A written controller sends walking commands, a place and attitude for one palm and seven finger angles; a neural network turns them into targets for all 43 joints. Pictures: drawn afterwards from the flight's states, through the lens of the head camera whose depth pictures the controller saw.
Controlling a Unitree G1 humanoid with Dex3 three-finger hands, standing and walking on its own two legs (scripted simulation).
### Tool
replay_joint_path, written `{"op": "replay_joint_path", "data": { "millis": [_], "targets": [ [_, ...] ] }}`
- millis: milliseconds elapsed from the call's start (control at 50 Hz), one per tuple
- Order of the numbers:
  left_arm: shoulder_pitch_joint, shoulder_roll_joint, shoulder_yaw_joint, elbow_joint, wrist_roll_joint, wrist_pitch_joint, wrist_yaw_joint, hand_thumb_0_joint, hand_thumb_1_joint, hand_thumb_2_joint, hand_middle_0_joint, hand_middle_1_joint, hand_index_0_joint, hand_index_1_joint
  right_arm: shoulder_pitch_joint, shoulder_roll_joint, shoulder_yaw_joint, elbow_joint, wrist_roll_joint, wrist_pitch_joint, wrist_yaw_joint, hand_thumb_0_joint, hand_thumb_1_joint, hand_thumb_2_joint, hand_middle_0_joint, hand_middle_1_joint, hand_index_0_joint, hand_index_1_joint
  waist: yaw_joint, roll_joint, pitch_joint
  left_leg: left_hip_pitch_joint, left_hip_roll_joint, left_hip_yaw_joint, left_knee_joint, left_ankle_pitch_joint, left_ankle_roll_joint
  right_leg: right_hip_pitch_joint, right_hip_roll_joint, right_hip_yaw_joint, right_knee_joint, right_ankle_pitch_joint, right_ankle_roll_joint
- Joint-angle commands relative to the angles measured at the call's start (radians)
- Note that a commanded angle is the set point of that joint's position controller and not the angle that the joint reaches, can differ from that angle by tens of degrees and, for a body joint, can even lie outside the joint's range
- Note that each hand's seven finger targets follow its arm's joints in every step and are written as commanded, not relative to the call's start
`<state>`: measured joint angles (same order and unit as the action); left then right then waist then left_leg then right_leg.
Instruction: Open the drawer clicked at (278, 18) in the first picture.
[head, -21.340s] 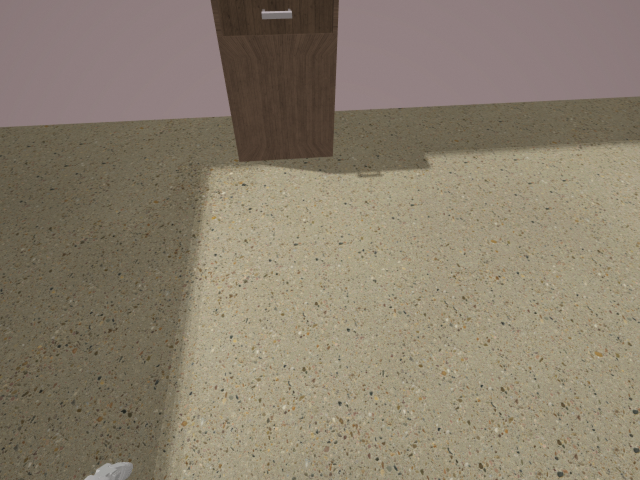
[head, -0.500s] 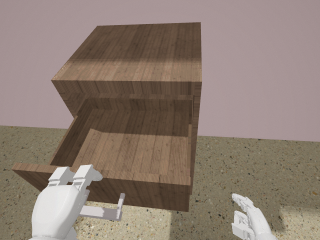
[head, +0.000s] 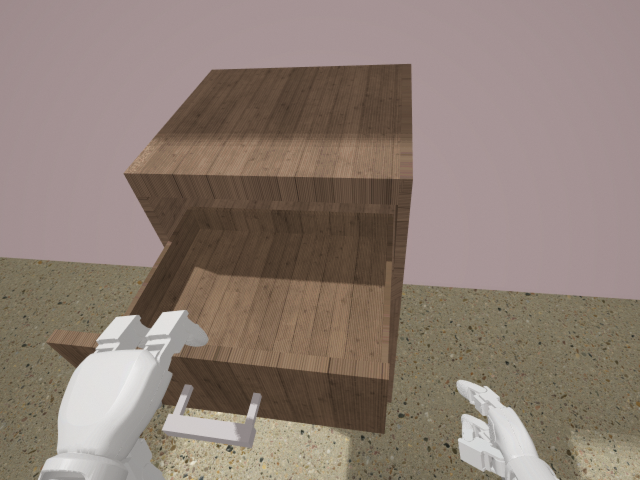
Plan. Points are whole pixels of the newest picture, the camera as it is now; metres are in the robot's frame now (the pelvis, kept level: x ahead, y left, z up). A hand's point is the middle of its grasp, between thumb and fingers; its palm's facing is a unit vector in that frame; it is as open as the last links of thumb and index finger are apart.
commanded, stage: draw the hand back to the body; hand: left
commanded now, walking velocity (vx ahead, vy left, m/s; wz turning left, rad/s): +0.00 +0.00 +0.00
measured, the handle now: (215, 413) +0.20 +0.19 -0.04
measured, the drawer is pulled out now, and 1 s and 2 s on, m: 0.30 0.30 0.30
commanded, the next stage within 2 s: step back with the hand held close in 1.60 s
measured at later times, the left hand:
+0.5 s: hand (114, 403) +0.15 +0.23 +0.11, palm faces +0.06 -0.12 -0.99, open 13.9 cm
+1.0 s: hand (112, 355) +0.18 +0.22 +0.16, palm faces +0.39 -0.84 -0.37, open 12.2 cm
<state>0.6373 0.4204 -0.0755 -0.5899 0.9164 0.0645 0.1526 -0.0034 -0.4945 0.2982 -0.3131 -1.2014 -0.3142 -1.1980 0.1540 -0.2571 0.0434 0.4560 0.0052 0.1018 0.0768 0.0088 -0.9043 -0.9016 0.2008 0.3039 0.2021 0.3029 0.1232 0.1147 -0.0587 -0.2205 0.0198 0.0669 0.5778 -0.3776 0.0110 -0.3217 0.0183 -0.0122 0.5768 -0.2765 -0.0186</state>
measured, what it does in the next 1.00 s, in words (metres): stands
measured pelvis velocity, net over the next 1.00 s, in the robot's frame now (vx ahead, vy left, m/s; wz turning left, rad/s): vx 0.01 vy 0.00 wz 0.06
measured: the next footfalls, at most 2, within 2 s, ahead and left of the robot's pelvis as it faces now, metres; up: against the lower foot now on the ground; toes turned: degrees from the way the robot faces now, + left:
none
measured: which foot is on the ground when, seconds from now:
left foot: down 0.00-1.00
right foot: down 0.00-1.00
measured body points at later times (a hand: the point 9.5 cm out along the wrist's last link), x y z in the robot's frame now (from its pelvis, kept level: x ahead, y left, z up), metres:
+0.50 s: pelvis -0.01 +0.00 +0.01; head -0.01 -0.04 +0.45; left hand +0.14 +0.24 +0.17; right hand +0.21 -0.20 -0.08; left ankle -0.05 +0.11 -0.73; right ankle +0.02 -0.11 -0.73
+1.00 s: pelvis +0.01 +0.00 +0.01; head +0.00 -0.01 +0.46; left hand +0.15 +0.27 +0.18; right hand +0.20 -0.20 -0.07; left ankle -0.05 +0.11 -0.73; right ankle +0.02 -0.11 -0.73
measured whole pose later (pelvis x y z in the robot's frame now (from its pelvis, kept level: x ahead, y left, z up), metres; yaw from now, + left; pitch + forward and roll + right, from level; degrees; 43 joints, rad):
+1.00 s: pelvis +0.01 +0.00 +0.01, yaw +4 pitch -3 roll -1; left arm 0.56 0.31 0.21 -0.53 -0.03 -0.12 0.12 -0.01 -0.10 0.47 -0.28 -0.94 -0.28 -0.94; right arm 0.21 -0.20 0.04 0.61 0.00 -0.16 -0.07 0.01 -0.90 -0.90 0.20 0.30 0.20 0.30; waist 0.05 0.05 0.02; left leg -0.08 0.00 0.01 0.46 -0.32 0.01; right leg -0.14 0.00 -0.07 0.44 -0.24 -0.02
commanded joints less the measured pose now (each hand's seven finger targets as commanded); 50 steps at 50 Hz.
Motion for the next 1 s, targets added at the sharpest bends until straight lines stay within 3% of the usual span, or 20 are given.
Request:
{"op": "replay_joint_path", "data": {
  "millis": [0, 60, 140, 160, 220, 340, 360, 440, 500, 540, 560, 580, 600, 620, 640, 660, 680, 760, 840, 980],
  "targets": [
    [-0.042, 0.152, 0.147, -0.191, 0.018, -0.032, 0.06, 0.0, -0.5, 0.3, -0.3, -1.2, -0.3, -1.2, -0.134, -0.078, -0.042, -0.171, -0.004, -0.055, -0.012, 0.0, -0.9, -0.9, 0.2, 0.3, 0.2, 0.3, 0.003, -0.096, -0.077, -0.011, 0.025, -0.047, -0.071, 0.295, 0.002, 0.073, -0.033, 0.07, -0.107, 0.157, -0.024],
    [-0.054, 0.179, 0.182, -0.206, 0.011, -0.035, 0.068, 0.0, -0.5, 0.3, -0.3, -1.2, -0.3, -1.2, -0.134, -0.08, -0.043, -0.166, -0.003, -0.057, -0.02, 0.0, -0.9, -0.9, 0.2, 0.3, 0.2, 0.3, 0.002, -0.079, -0.109, 0.011, 0.021, -0.05, -0.075, 0.298, 0.006, 0.089, -0.038, 0.071, -0.112, 0.158, -0.023],
    [-0.054, 0.178, 0.192, -0.187, -0.025, -0.036, 0.053, 0.0, -0.5, 0.3, -0.3, -1.2, -0.3, -1.2, -0.172, -0.087, -0.05, -0.155, 0.007, -0.059, -0.029, 0.0, -0.9, -0.9, 0.2, 0.3, 0.2, 0.3, -0.01, -0.064, -0.052, 0.018, 0.018, -0.062, -0.088, 0.283, 0.006, 0.081, -0.036, 0.082, -0.14, 0.168, -0.025],
    [-0.06, 0.172, 0.181, -0.196, -0.024, -0.035, 0.046, 0.0, -0.5, 0.3, -0.3, -1.2, -0.3, -1.2, -0.142, -0.085, -0.048, -0.155, 0.002, -0.06, -0.029, 0.0, -0.9, -0.9, 0.2, 0.3, 0.2, 0.3, -0.006, -0.079, -0.093, 0.018, 0.017, -0.052, -0.093, 0.3, 0.012, 0.104, -0.046, 0.055, -0.131, 0.175, -0.016],
    [-0.051, 0.205, 0.213, -0.147, -0.037, -0.038, 0.031, 0.0, -0.5, 0.3, -0.3, -1.2, -0.3, -1.2, -0.149, -0.09, -0.05, -0.148, 0.002, -0.056, -0.041, 0.0, -0.9, -0.9, 0.2, 0.3, 0.2, 0.3, -0.003, -0.11, -0.032, 0.004, 0.014, -0.049, -0.106, 0.266, 0.011, 0.096, -0.048, 0.063, -0.156, 0.153, -0.011],
    [-0.047, 0.245, 0.276, -0.153, -0.069, -0.053, 0.018, 0.0, -0.5, 0.3, -0.3, -1.2, -0.3, -1.2, -0.175, -0.1, -0.05, -0.145, 0.01, -0.06, -0.055, 0.0, -0.9, -0.9, 0.2, 0.3, 0.2, 0.3, -0.004, -0.06, -0.033, 0.016, 0.017, -0.062, -0.125, 0.254, 0.007, 0.108, -0.044, 0.071, -0.174, 0.132, -0.016],
    [-0.064, 0.225, 0.253, -0.174, -0.066, -0.057, 0.013, 0.0, -0.5, 0.3, -0.3, -1.2, -0.3, -1.2, -0.145, -0.097, -0.048, -0.147, 0.003, -0.06, -0.055, 0.0, -0.9, -0.9, 0.2, 0.3, 0.2, 0.3, -0.004, -0.073, -0.07, 0.023, 0.016, -0.052, -0.125, 0.269, 0.013, 0.12, -0.053, 0.042, -0.165, 0.133, -0.009],
    [-0.051, 0.255, 0.297, -0.156, -0.081, -0.07, 0.014, 0.0, -0.5, 0.3, -0.3, -1.2, -0.3, -1.2, -0.168, -0.104, -0.057, -0.14, 0.008, -0.064, -0.063, 0.0, -0.9, -0.9, 0.2, 0.3, 0.2, 0.3, -0.006, -0.061, -0.027, 0.024, 0.019, -0.063, -0.127, 0.253, 0.007, 0.097, -0.044, 0.066, -0.181, 0.124, -0.014],
    [-0.064, 0.24, 0.278, -0.145, -0.071, -0.077, 0.011, 0.0, -0.5, 0.3, -0.3, -1.2, -0.3, -1.2, -0.137, -0.102, -0.059, -0.136, -0.001, -0.061, -0.065, 0.0, -0.9, -0.9, 0.2, 0.3, 0.2, 0.3, -0.003, -0.078, -0.043, 0.024, 0.017, -0.054, -0.131, 0.272, 0.009, 0.1, -0.051, 0.036, -0.172, 0.128, -0.009],
    [-0.078, 0.285, 0.328, -0.146, -0.081, -0.075, 0.014, 0.0, -0.5, 0.3, -0.3, -1.2, -0.3, -1.2, -0.162, -0.107, -0.059, -0.131, 0.007, -0.065, -0.071, 0.0, -0.9, -0.9, 0.2, 0.3, 0.2, 0.3, -0.005, -0.069, -0.034, 0.026, 0.02, -0.067, -0.134, 0.249, 0.006, 0.102, -0.043, 0.058, -0.181, 0.116, -0.013],
    [-0.088, 0.276, 0.316, -0.158, -0.068, -0.076, 0.012, 0.0, -0.5, 0.3, -0.3, -1.2, -0.3, -1.2, -0.138, -0.103, -0.055, -0.133, 0.0, -0.063, -0.068, 0.0, -0.9, -0.9, 0.2, 0.3, 0.2, 0.3, 0.0, -0.065, -0.077, 0.03, 0.018, -0.059, -0.137, 0.28, 0.009, 0.121, -0.05, 0.034, -0.168, 0.126, -0.01],
    [-0.075, 0.273, 0.315, -0.146, -0.074, -0.078, 0.011, 0.0, -0.5, 0.3, -0.3, -1.2, -0.3, -1.2, -0.142, -0.104, -0.061, -0.128, 0.001, -0.061, -0.071, 0.0, -0.9, -0.9, 0.2, 0.3, 0.2, 0.3, -0.002, -0.074, -0.05, 0.028, 0.02, -0.061, -0.139, 0.295, 0.005, 0.115, -0.047, 0.036, -0.169, 0.149, -0.012],
    [-0.089, -0.167, 0.191, -0.096, -0.806, -0.13, -0.021, 0.0, -0.465, 0.315, -0.298, -1.178, -0.298, -1.178, -0.091, -0.01, -0.059, -0.149, 0.029, -0.143, -0.105, 0.0, -0.9, -0.9, 0.2, 0.3, 0.2, 0.3, -0.122, -0.163, 0.019, 0.105, 0.048, -0.078, -0.154, 0.242, 0.032, 0.153, -0.036, -0.052, -0.137, 0.13, -0.01],
    [-0.051, -0.043, 0.255, -0.072, -0.828, -0.164, -0.016, 0.0, -0.43, 0.33, -0.295, -1.155, -0.295, -1.155, -0.082, -0.039, -0.061, -0.122, 0.029, -0.192, -0.131, 0.0, -0.9, -0.9, 0.2, 0.3, 0.2, 0.3, -0.093, -0.169, 0.008, 0.097, 0.063, -0.09, -0.166, 0.237, 0.028, 0.153, -0.044, -0.049, -0.13, 0.087, -0.004],
    [-0.02, 0.012, 0.334, -0.096, -0.888, -0.184, -0.007, 0.0, -0.395, 0.345, -0.292, -1.133, -0.292, -1.133, -0.103, -0.036, -0.054, -0.097, 0.027, -0.214, -0.154, 0.0, -0.9, -0.9, 0.2, 0.3, 0.2, 0.3, -0.075, -0.191, 0.004, 0.093, 0.057, -0.095, -0.179, 0.231, 0.023, 0.167, -0.045, -0.053, -0.155, 0.077, 0.0],
    [-0.098, 0.031, 0.329, -0.219, -0.897, -0.218, -0.002, 0.0, -0.36, 0.36, -0.29, -1.11, -0.29, -1.11, -0.08, -0.04, -0.044, -0.105, 0.015, -0.247, -0.166, 0.0, -0.9, -0.9, 0.2, 0.3, 0.2, 0.3, -0.068, -0.108, -0.064, 0.106, 0.039, -0.085, -0.182, 0.279, 0.021, 0.213, -0.059, -0.043, -0.16, 0.119, 0.0],
    [-0.098, 0.048, 0.351, -0.219, -0.909, -0.228, 0.008, 0.0, -0.325, 0.375, -0.287, -1.087, -0.287, -1.087, -0.069, -0.039, -0.046, -0.078, 0.005, -0.269, -0.176, 0.0, -0.9, -0.9, 0.2, 0.3, 0.2, 0.3, -0.071, -0.06, -0.053, 0.109, 0.037, -0.082, -0.18, 0.319, 0.015, 0.222, -0.063, -0.043, -0.161, 0.164, -0.005],
    [-0.118, 0.021, 0.346, -0.197, -0.925, -0.245, 0.003, 0.0, -0.185, 0.435, -0.277, -0.997, -0.277, -0.997, -0.064, -0.03, -0.035, -0.04, -0.002, -0.314, -0.172, 0.0, -0.9, -0.9, 0.2, 0.3, 0.2, 0.3, -0.072, -0.007, 0.035, 0.074, 0.031, -0.082, -0.197, 0.345, -0.002, 0.216, -0.061, -0.045, -0.186, 0.185, -0.013],
    [-0.126, 0.018, 0.367, -0.156, -0.94, -0.248, -0.01, 0.0, -0.045, 0.495, -0.268, -0.908, -0.268, -0.908, -0.081, -0.038, -0.041, -0.021, 0.0, -0.327, -0.165, 0.0, -0.9, -0.9, 0.2, 0.3, 0.2, 0.3, -0.066, -0.008, 0.083, 0.055, 0.033, -0.088, -0.204, 0.335, -0.009, 0.212, -0.056, -0.044, -0.201, 0.183, -0.019],
    [-0.097, 0.013, 0.391, -0.149, -0.961, -0.251, -0.025, 0.0, 0.2, 0.6, -0.25, -0.75, -0.25, -0.75, -0.088, -0.044, -0.053, -0.016, 0.003, -0.321, -0.155, 0.0, -0.9, -0.9, 0.2, 0.3, 0.2, 0.3, -0.067, -0.059, 0.004, 0.074, 0.034, -0.083, -0.197, 0.391, -0.006, 0.252, -0.056, -0.044, -0.184, 0.252, -0.011]
  ]
}}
